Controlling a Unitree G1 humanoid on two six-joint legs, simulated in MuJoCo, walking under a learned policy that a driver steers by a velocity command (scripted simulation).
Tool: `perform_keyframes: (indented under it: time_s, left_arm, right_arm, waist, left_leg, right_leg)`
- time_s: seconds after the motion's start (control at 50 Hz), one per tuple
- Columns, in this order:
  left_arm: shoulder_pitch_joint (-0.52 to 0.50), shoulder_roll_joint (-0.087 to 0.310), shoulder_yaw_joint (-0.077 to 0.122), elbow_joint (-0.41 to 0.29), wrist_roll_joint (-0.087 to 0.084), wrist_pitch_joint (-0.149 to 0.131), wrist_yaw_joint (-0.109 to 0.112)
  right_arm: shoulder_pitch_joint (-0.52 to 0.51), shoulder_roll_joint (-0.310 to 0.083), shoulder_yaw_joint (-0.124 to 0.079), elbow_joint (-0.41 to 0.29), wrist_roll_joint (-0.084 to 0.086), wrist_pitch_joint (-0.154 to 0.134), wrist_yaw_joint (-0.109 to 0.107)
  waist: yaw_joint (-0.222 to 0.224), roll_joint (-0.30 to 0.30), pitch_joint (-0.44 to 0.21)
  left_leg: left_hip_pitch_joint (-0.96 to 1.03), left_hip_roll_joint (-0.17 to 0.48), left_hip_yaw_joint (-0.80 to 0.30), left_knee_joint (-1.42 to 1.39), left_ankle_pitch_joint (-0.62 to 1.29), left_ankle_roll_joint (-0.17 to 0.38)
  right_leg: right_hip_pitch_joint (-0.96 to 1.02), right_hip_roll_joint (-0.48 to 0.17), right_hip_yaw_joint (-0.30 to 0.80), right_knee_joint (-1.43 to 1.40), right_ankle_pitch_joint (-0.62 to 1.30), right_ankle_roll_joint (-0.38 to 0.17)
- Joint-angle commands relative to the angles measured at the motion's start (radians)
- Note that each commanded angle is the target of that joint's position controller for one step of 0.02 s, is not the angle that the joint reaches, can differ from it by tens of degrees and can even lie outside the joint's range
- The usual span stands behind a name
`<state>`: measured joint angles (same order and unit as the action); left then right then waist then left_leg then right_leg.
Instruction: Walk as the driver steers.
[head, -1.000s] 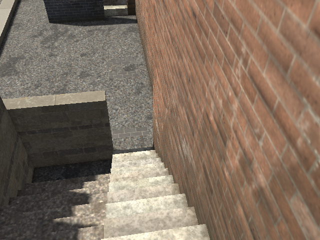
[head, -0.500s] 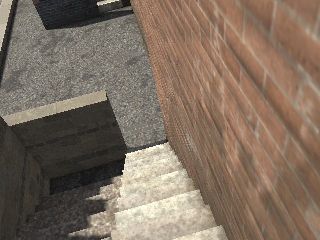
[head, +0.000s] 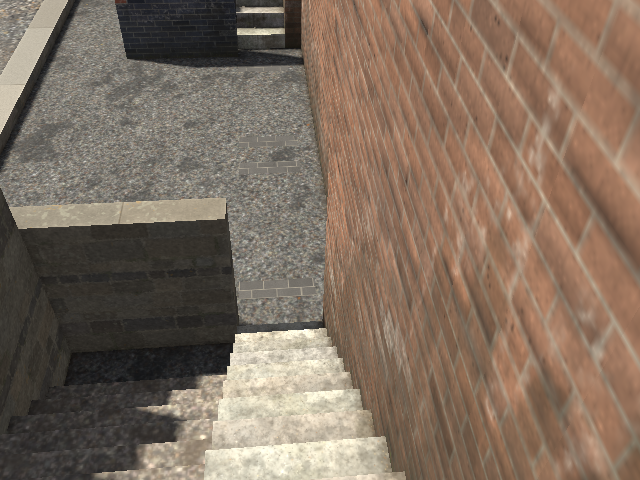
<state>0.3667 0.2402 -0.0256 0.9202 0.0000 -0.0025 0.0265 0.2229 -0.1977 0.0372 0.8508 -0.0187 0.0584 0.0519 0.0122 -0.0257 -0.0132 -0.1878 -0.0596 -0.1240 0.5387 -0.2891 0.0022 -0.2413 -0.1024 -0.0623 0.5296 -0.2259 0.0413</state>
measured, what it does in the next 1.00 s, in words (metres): walks ahead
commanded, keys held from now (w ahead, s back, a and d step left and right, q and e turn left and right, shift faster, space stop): no key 0.36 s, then w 0.64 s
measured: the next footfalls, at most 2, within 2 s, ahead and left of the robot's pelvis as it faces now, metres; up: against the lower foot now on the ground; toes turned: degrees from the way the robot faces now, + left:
right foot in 1.16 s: +0.30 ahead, -0.08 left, -0.20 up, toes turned +1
left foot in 1.66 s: +0.53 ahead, +0.18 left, -0.41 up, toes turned -1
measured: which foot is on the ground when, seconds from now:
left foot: down 0.00-1.00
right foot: down 0.00-0.86, up 0.88-1.00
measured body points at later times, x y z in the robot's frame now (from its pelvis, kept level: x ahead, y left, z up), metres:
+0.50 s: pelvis +0.05 +0.03 +0.00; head +0.04 +0.04 +0.45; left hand +0.06 +0.28 -0.15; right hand +0.17 -0.17 -0.12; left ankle +0.01 +0.12 -0.73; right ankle +0.04 -0.15 -0.73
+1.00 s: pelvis +0.18 +0.01 -0.05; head +0.18 +0.01 +0.40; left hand +0.16 +0.29 -0.19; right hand +0.15 -0.24 -0.19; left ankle +0.01 +0.11 -0.73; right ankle +0.23 -0.12 -0.72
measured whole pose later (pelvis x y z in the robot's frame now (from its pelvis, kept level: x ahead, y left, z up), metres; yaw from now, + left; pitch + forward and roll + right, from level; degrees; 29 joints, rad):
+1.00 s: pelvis +0.18 +0.01 -0.05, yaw +1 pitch +0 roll +0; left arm 0.37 0.27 0.08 1.01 0.01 -0.02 0.04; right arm 0.45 -0.22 -0.02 0.94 -0.04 -0.03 -0.01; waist 0.00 -0.01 0.00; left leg -0.09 -0.06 -0.04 0.80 -0.71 0.06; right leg -0.59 -0.03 0.00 1.01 -0.18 -0.07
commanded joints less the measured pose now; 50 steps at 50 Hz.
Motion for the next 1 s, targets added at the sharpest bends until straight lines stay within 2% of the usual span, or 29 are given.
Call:
perform_keyframes:
  time_s: [0.02, 0.06, 0.08, 0.1, 0.16, 0.2, 0.24, 0.34, 0.4, 0.42, 0.52, 0.56, 0.6, 0.66, 0.68, 0.7, 0.76, 0.78, 0.8, 0.82, 0.84, 0.86, 0.88, 0.9, 0.92, 0.94, 0.96, 0.98, 1.0]
  left_arm:
    - [0.007, 0.061, 0.031, -0.029, -0.010, 0.018, -0.005]
    - [0.005, 0.072, 0.036, -0.024, -0.016, 0.035, -0.004]
    - [0.008, 0.077, 0.036, -0.029, -0.013, 0.040, -0.004]
    - [-0.004, 0.082, 0.040, -0.034, -0.003, 0.043, -0.005]
    - [-0.020, 0.076, 0.031, -0.042, -0.014, 0.057, 0.000]
    - [0.001, 0.082, 0.029, -0.031, -0.009, 0.060, -0.015]
    - [-0.007, 0.099, 0.034, -0.028, -0.010, 0.058, -0.017]
    - [0.022, 0.100, 0.032, -0.015, -0.011, 0.053, -0.020]
    - [-0.001, 0.085, 0.026, -0.014, -0.007, 0.047, -0.018]
    - [-0.020, 0.081, 0.025, -0.019, -0.004, 0.046, -0.018]
    - [-0.050, 0.089, 0.031, -0.038, -0.003, 0.044, -0.011]
    - [-0.043, 0.097, 0.043, -0.040, -0.010, 0.036, 0.000]
    - [-0.011, 0.102, 0.050, -0.033, -0.007, 0.027, 0.010]
    - [0.089, 0.127, 0.071, 0.022, -0.005, 0.003, 0.010]
    - [0.121, 0.134, 0.077, 0.035, -0.006, -0.001, 0.009]
    - [0.143, 0.136, 0.082, 0.057, 0.000, -0.003, 0.006]
    - [0.291, 0.204, 0.115, 0.115, -0.011, -0.007, 0.006]
    - [0.271, 0.210, 0.120, 0.114, -0.011, -0.007, 0.006]
    - [0.229, 0.206, 0.121, 0.112, -0.013, -0.009, 0.004]
    - [0.165, 0.197, 0.121, 0.100, 0.000, -0.007, 0.005]
    - [0.059, 0.189, 0.123, 0.071, 0.014, -0.006, 0.005]
    - [-0.073, 0.173, 0.128, 0.028, 0.024, -0.015, 0.005]
    - [-0.134, 0.131, 0.121, -0.005, 0.036, -0.031, 0.010]
    - [-0.134, 0.103, 0.113, -0.021, 0.022, -0.037, 0.013]
    - [-0.110, 0.101, 0.108, -0.005, -0.002, -0.042, 0.008]
    - [-0.022, 0.120, 0.124, 0.042, -0.003, -0.033, 0.011]
    - [0.013, 0.124, 0.126, 0.053, 0.006, -0.021, 0.015]
    - [-0.024, 0.090, 0.123, 0.021, 0.008, -0.036, 0.013]
    - [0.016, 0.084, 0.120, 0.054, 0.022, -0.038, 0.007]
  right_arm:
    - [-0.057, -0.104, -0.021, -0.072, -0.002, -0.047, -0.015]
    - [-0.034, -0.073, -0.016, -0.087, -0.007, -0.059, -0.004]
    - [-0.020, -0.080, -0.017, -0.085, -0.002, -0.058, 0.000]
    - [-0.012, -0.078, -0.014, -0.093, 0.008, -0.065, 0.002]
    - [0.006, -0.069, -0.009, -0.103, 0.005, -0.065, -0.003]
    - [0.029, -0.074, -0.005, -0.103, 0.007, -0.069, 0.006]
    - [0.034, -0.078, -0.007, -0.110, -0.005, -0.072, 0.007]
    - [0.030, -0.067, -0.001, -0.109, -0.007, -0.069, 0.007]
    - [0.010, -0.054, 0.006, -0.112, -0.009, -0.059, 0.003]
    - [0.009, -0.072, -0.003, -0.106, -0.006, -0.054, 0.000]
    - [0.002, -0.126, -0.036, -0.117, -0.009, -0.020, -0.003]
    - [0.008, -0.133, -0.048, -0.122, -0.022, -0.017, -0.008]
    - [0.019, -0.127, -0.054, -0.127, -0.025, -0.020, -0.022]
    - [0.068, -0.120, -0.070, -0.117, -0.023, -0.045, -0.046]
    - [0.081, -0.121, -0.073, -0.111, -0.027, -0.049, -0.049]
    - [0.094, -0.127, -0.075, -0.108, -0.018, -0.046, -0.054]
    - [-0.007, -0.097, -0.068, -0.128, -0.029, -0.066, -0.046]
    - [-0.018, -0.085, -0.061, -0.134, -0.023, -0.074, -0.041]
    - [0.005, -0.080, -0.057, -0.118, -0.025, -0.083, -0.037]
    - [0.084, -0.065, -0.053, -0.087, -0.028, -0.089, -0.036]
    - [0.251, -0.067, -0.054, -0.022, -0.029, -0.095, -0.034]
    - [0.406, -0.123, -0.072, 0.041, -0.031, -0.097, -0.035]
    - [0.523, -0.197, -0.084, 0.067, 0.001, -0.097, -0.048]
    - [0.570, -0.238, -0.097, 0.082, 0.006, -0.095, -0.057]
    - [0.460, -0.246, -0.101, 0.070, -0.018, -0.089, -0.062]
    - [0.346, -0.232, -0.105, 0.072, -0.047, -0.084, -0.062]
    - [0.242, -0.203, -0.099, 0.053, -0.043, -0.083, -0.062]
    - [0.165, -0.139, -0.077, 0.051, -0.030, -0.114, -0.069]
    - [0.118, -0.118, -0.069, 0.075, -0.012, -0.116, -0.074]
  waist:
    - [0.024, 0.168, 0.084]
    - [0.014, 0.146, 0.057]
    - [0.012, 0.172, 0.051]
    - [0.016, 0.144, 0.039]
    - [0.009, 0.140, -0.006]
    - [0.005, 0.114, 0.006]
    - [0.002, 0.077, 0.020]
    - [0.014, 0.074, 0.040]
    - [0.008, 0.057, 0.032]
    - [0.007, 0.075, 0.044]
    - [-0.010, 0.090, 0.108]
    - [0.004, 0.095, 0.113]
    - [0.011, 0.089, 0.122]
    - [0.029, -0.004, 0.068]
    - [0.037, -0.009, 0.050]
    - [0.040, -0.054, 0.010]
    - [0.107, -0.136, 0.074]
    - [0.095, -0.125, 0.108]
    - [0.070, -0.091, 0.127]
    - [0.005, -0.027, 0.115]
    - [-0.088, 0.073, 0.094]
    - [-0.171, 0.254, 0.117]
    - [-0.197, 0.318, 0.138]
    - [-0.191, 0.238, 0.114]
    - [-0.116, 0.150, 0.144]
    - [-0.048, 0.115, 0.168]
    - [-0.006, 0.122, 0.172]
    - [0.019, 0.107, 0.198]
    - [0.035, 0.145, 0.140]
  left_leg:
    - [-0.126, 0.120, -0.197, -0.235, 0.031, 0.075]
    - [-0.083, 0.122, -0.195, -0.239, 0.104, 0.087]
    - [-0.057, 0.117, -0.197, -0.240, 0.142, 0.092]
    - [-0.050, 0.122, -0.188, -0.219, 0.159, 0.085]
    - [-0.012, 0.120, -0.169, -0.183, 0.313, 0.080]
    - [-0.020, 0.132, -0.164, -0.183, 0.348, 0.057]
    - [-0.035, 0.133, -0.160, -0.172, 0.369, 0.050]
    - [-0.038, 0.130, -0.131, -0.143, 0.457, 0.045]
    - [-0.015, 0.113, -0.124, -0.159, 0.323, 0.056]
    - [-0.020, 0.093, -0.110, -0.167, 0.256, 0.063]
    - [-0.044, 0.057, -0.131, -0.166, -0.126, 0.125]
    - [-0.066, 0.050, -0.158, -0.152, -0.196, 0.143]
    - [-0.081, 0.033, -0.136, -0.087, -0.118, 0.142]
    - [-0.119, -0.004, -0.056, 0.101, 0.105, 0.121]
    - [-0.148, -0.010, -0.036, 0.159, 0.129, 0.113]
    - [-0.169, -0.020, -0.008, 0.220, 0.093, 0.106]
    - [-0.498, -0.027, 0.086, 0.395, -0.084, 0.053]
    - [-0.539, -0.005, 0.110, 0.381, -0.128, 0.042]
    - [-0.483, 0.008, 0.124, 0.326, -0.157, 0.036]
    - [-0.314, 0.009, 0.112, 0.213, -0.129, 0.046]
    - [-0.019, 0.008, 0.047, 0.109, 0.033, 0.078]
    - [0.361, 0.098, -0.142, 0.104, 0.567, 0.118]
    - [0.487, 0.253, -0.295, 0.148, 1.236, 0.142]
    - [0.482, 0.344, -0.370, 0.121, 1.248, 0.182]
    - [0.371, 0.355, -0.350, 0.076, 1.060, 0.218]
    - [0.267, 0.326, -0.279, 0.073, 0.790, 0.224]
    - [0.118, 0.271, -0.210, 0.079, 0.741, 0.216]
    - [0.006, 0.199, -0.090, 0.104, 0.443, 0.181]
    - [-0.111, 0.140, -0.037, 0.130, 0.258, 0.175]
  right_leg:
    - [0.056, -0.027, 0.027, -0.114, -0.054, -0.034]
    - [0.072, -0.018, 0.010, -0.145, -0.043, -0.028]
    - [0.064, -0.012, 0.002, -0.151, -0.057, -0.022]
    - [0.072, -0.017, 0.015, -0.149, -0.045, -0.020]
    - [0.096, -0.016, 0.010, -0.142, -0.035, -0.008]
    - [0.105, -0.032, 0.009, -0.144, -0.024, 0.004]
    - [0.109, -0.043, 0.017, -0.131, -0.001, 0.011]
    - [0.119, -0.071, 0.024, -0.108, 0.092, 0.033]
    - [0.109, -0.069, 0.018, -0.127, 0.048, 0.031]
    - [0.095, -0.058, 0.000, -0.114, 0.020, 0.031]
    - [-0.022, 0.015, -0.073, -0.018, -0.201, -0.015]
    - [-0.025, 0.035, -0.077, 0.007, -0.230, -0.038]
    - [-0.013, 0.038, -0.066, 0.031, -0.198, -0.058]
    - [0.082, 0.000, -0.016, 0.101, 0.002, -0.103]
    - [0.108, -0.014, 0.010, 0.129, 0.038, -0.125]
    - [0.145, -0.033, 0.052, 0.132, 0.030, -0.143]
    - [0.268, -0.142, 0.298, 0.084, 0.017, -0.250]
    - [0.244, -0.167, 0.340, 0.088, 0.064, -0.271]
    - [0.177, -0.155, 0.307, 0.123, 0.119, -0.265]
    - [0.062, -0.112, 0.222, 0.229, 0.161, -0.246]
    - [-0.177, -0.029, 0.064, 0.449, 0.260, -0.203]
    - [-0.634, 0.053, -0.017, 0.785, -0.028, -0.174]
    - [-0.872, 0.123, 0.056, 0.821, -0.351, -0.185]
    - [-0.887, 0.117, 0.149, 0.765, -0.343, -0.172]
    - [-0.797, 0.075, 0.135, 0.674, -0.259, -0.147]
    - [-0.711, 0.042, 0.113, 0.638, -0.136, -0.132]
    - [-0.564, 0.060, 0.052, 0.569, -0.080, -0.119]
    - [-0.517, 0.038, 0.112, 0.321, 0.246, -0.098]
    - [-0.303, 0.057, 0.068, 0.217, 0.405, -0.086]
